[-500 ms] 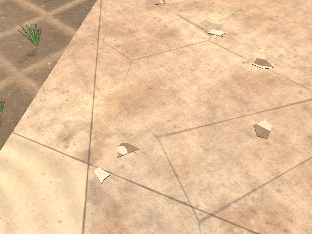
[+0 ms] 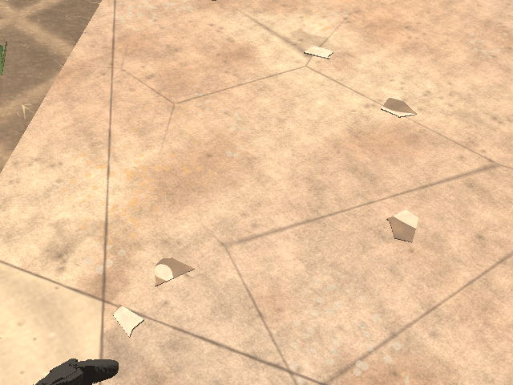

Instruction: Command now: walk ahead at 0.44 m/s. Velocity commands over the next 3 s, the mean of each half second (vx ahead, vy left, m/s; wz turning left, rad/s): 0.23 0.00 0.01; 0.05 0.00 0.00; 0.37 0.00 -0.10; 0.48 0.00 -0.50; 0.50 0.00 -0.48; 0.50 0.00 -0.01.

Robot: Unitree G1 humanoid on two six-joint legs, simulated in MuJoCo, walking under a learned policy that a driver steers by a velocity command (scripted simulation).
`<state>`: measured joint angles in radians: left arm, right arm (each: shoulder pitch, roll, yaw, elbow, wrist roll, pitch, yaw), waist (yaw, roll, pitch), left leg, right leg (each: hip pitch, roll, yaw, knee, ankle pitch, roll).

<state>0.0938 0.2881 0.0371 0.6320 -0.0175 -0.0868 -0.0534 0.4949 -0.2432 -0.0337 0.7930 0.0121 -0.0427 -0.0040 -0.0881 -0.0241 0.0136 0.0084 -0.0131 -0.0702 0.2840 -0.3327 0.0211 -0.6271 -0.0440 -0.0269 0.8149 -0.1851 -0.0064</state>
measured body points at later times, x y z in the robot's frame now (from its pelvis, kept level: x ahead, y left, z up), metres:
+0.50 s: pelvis +0.18 -0.06 +0.00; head +0.20 -0.06 +0.45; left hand +0.28 +0.20 -0.12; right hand +0.33 -0.32 -0.11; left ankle +0.24 +0.10 -0.73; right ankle +0.21 -0.14 -0.74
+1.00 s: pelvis +0.24 -0.04 -0.01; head +0.24 -0.05 +0.44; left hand +0.34 +0.22 -0.14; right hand +0.34 -0.31 -0.13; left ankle +0.24 +0.10 -0.74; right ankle +0.21 -0.14 -0.74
